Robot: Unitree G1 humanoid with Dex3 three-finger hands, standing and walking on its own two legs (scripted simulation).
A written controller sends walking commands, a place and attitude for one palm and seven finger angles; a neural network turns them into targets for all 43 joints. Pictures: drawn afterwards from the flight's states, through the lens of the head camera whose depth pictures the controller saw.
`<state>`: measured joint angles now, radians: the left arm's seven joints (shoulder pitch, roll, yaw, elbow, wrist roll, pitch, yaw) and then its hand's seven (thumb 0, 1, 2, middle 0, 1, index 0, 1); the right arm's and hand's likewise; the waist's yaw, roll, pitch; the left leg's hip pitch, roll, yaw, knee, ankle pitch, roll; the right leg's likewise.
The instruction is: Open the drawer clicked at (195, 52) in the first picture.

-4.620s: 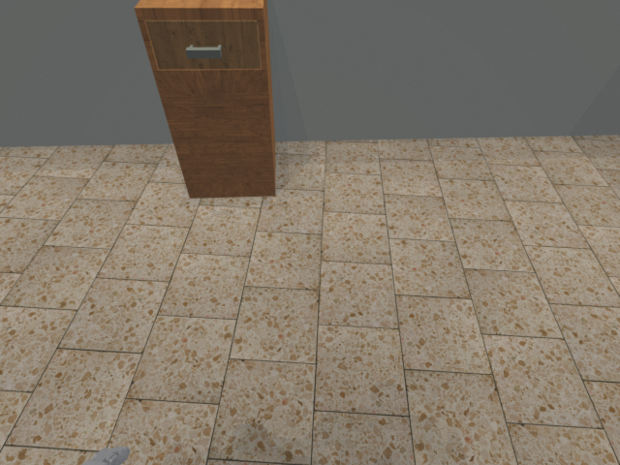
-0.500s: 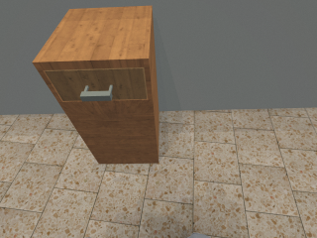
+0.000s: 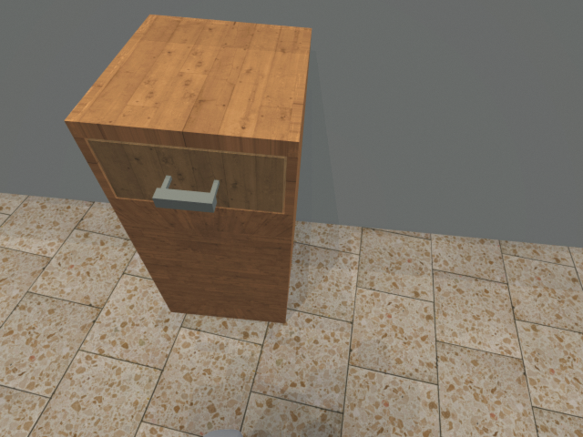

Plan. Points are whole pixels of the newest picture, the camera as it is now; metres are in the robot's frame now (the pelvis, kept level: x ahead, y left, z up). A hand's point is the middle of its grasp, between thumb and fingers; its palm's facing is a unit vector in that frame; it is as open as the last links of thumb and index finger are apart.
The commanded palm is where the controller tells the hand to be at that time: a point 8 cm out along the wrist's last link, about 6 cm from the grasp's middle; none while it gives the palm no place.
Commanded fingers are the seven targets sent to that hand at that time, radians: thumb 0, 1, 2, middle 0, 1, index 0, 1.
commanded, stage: come to a stop and stand still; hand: left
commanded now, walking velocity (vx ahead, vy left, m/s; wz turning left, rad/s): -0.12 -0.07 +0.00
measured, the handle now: (188, 191) +0.52 +0.27 -0.05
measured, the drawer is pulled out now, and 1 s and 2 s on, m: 0.00 0.00 0.00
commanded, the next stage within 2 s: look again from close up in 1.82 s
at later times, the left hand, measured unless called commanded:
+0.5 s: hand out of the picture +0.00 +0.12 -0.17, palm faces +0.08 -0.97 -0.22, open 7.3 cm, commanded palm none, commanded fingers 0.00 0.90 0.90 -0.20 -0.30 -0.20 -0.30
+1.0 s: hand out of the picture -0.10 +0.11 -0.16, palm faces +0.08 -0.99 -0.15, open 7.4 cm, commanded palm none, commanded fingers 0.00 0.90 0.90 -0.20 -0.30 -0.20 -0.30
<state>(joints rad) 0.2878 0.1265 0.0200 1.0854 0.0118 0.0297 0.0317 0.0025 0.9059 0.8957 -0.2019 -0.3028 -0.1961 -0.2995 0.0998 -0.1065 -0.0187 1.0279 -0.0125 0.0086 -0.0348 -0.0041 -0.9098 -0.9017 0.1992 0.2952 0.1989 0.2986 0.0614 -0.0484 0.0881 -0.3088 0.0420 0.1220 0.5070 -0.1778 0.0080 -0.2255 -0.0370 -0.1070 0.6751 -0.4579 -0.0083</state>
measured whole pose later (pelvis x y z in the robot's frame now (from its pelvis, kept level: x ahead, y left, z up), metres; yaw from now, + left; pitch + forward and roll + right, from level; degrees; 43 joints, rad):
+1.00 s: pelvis -0.07 -0.05 +0.01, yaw +0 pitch -1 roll +0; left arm 0.33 0.12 0.01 1.16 0.00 0.01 0.02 0.00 0.91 0.90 -0.20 -0.30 -0.20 -0.30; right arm 0.35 -0.11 0.00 1.17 -0.02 0.01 -0.04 0.00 -0.91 -0.90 0.20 0.30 0.20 0.30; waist 0.01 0.00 0.02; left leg -0.14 0.05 0.05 0.39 -0.23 -0.03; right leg -0.18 0.03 -0.10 0.38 -0.19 -0.07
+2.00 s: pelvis -0.04 -0.02 +0.01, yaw +1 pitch +0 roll -1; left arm 0.27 0.14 -0.01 1.11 0.01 -0.04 0.05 0.00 0.90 0.90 -0.20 -0.30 -0.20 -0.30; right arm 0.26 -0.17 0.00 1.10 -0.01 -0.01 -0.03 0.00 -0.91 -0.90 0.20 0.30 0.20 0.30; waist 0.00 0.03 0.04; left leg -0.16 0.04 0.04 0.49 -0.33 0.00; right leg -0.18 0.02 -0.10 0.43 -0.25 -0.03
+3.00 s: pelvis +0.01 +0.02 +0.00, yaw +2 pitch +1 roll +0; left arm 0.28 0.15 0.03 1.09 0.02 0.01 0.02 0.01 0.91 0.90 -0.20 -0.30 -0.19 -0.30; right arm 0.35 -0.13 0.01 1.08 -0.03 -0.05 -0.05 0.00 -0.91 -0.90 0.20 0.30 0.20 0.30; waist 0.00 -0.01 0.04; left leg -0.12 -0.04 0.08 0.45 -0.35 0.08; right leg -0.39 -0.05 -0.07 0.96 -0.49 -0.02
